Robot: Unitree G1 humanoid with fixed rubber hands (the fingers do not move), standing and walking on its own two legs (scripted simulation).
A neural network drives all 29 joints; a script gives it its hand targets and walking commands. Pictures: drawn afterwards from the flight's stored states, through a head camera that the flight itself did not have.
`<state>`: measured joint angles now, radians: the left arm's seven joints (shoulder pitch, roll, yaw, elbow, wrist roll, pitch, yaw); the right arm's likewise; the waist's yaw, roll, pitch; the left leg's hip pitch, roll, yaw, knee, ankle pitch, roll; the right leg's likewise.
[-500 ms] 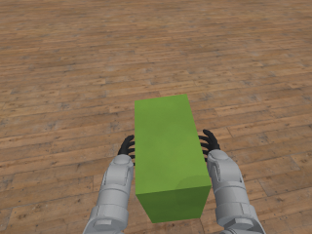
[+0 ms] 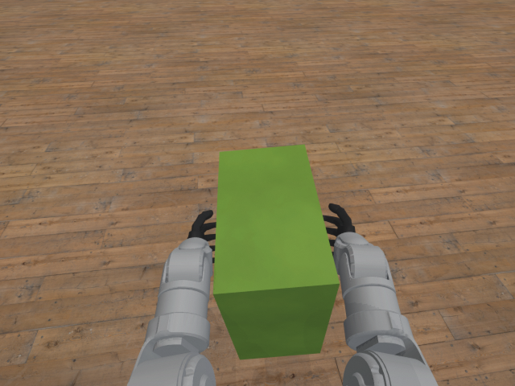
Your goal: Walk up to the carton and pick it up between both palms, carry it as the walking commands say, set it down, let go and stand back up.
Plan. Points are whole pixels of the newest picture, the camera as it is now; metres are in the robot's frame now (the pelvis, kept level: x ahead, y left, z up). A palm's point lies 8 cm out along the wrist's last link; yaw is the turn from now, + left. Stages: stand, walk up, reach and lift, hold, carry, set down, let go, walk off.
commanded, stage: reach and lift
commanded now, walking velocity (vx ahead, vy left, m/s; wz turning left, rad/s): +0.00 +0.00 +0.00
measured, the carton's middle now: (271, 255) +0.34 -0.01 +0.00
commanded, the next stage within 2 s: hold in 1.34 s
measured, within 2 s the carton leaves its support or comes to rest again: neither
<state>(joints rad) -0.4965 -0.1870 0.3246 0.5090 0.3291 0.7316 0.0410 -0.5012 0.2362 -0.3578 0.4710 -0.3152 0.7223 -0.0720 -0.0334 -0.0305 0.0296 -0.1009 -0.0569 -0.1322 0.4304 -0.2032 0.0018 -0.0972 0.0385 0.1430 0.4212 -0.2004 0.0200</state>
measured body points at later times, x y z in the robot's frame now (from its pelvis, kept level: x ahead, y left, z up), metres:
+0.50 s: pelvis +0.02 -0.02 +0.00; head -0.03 -0.02 +0.45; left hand +0.32 +0.10 +0.04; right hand +0.32 -0.15 +0.04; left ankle +0.03 +0.12 -0.74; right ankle +0.03 -0.13 -0.74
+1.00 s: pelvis -0.01 -0.01 +0.00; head -0.06 +0.00 +0.44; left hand +0.31 +0.12 +0.04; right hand +0.32 -0.13 +0.05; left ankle +0.03 +0.12 -0.74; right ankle +0.03 -0.13 -0.74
